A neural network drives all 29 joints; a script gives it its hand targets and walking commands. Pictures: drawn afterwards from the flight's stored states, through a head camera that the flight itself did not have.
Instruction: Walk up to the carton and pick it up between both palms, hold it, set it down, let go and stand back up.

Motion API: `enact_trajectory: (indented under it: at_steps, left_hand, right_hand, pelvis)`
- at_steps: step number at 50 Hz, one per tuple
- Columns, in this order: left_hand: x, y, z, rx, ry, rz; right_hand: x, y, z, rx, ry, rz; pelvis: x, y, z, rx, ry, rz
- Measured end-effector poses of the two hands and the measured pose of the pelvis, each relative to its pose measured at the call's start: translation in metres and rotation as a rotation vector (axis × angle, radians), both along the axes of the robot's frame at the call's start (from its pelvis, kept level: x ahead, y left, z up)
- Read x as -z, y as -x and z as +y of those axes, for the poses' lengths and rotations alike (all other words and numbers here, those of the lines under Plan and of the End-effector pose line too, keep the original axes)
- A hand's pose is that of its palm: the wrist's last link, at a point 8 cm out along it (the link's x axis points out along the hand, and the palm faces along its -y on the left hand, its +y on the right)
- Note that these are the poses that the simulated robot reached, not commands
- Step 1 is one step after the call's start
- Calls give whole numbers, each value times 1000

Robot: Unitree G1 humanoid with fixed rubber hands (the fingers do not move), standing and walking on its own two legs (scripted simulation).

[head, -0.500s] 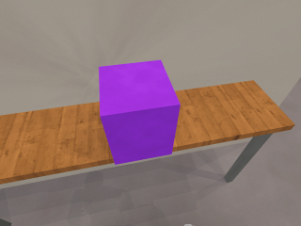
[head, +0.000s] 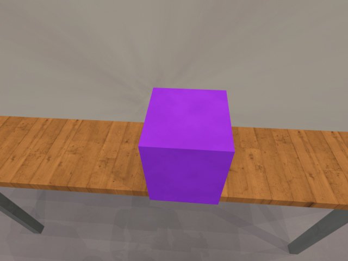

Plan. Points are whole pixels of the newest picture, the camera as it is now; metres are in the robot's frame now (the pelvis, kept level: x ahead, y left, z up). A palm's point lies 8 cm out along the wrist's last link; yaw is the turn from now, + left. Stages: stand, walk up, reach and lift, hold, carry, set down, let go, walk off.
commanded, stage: walk up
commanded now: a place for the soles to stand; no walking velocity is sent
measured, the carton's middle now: (186, 147) +0.43 +0.01 +0.00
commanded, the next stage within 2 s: none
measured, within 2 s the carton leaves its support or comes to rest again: neither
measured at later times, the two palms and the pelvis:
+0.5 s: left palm out of the picture +0.04 +0.25 -0.14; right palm out of the picture +0.08 -0.24 -0.13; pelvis +0.01 +0.00 +0.00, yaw +7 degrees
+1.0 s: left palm out of the picture +0.02 +0.27 -0.14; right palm out of the picture +0.10 -0.21 -0.13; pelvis +0.04 +0.03 +0.00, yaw +10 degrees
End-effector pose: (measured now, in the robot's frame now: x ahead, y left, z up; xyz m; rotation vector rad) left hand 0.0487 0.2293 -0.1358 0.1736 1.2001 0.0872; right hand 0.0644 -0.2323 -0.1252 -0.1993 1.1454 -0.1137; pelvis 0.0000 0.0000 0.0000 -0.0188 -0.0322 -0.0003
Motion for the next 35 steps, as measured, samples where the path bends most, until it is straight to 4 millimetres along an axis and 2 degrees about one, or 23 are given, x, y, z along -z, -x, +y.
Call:
enact_trajectory:
  at_steps: [4, 9, 22, 35]
  left_hand:
    - [-3, 1, 5, -28, -19, 8]
    - [-3, 0, 11, -58, -34, 10]
    - [6, 5, 20, -98, -25, 29]
    - [11, 24, 29, -135, -37, 45]
  right_hand:
    - [1, -16, 1, -29, -3, -4]
    - [4, -25, -1, -55, 9, 11]
    - [2, -18, -8, -86, 62, 67]
    - [2, -17, -4, -136, 83, 94]
  pelvis:
    - [-1, -5, -2, -25, 4, 0]
    - [0, -8, -3, -53, 10, -3]
    - [5, -8, 1, -107, 18, -7]
    - [8, -12, 7, -149, 38, -3]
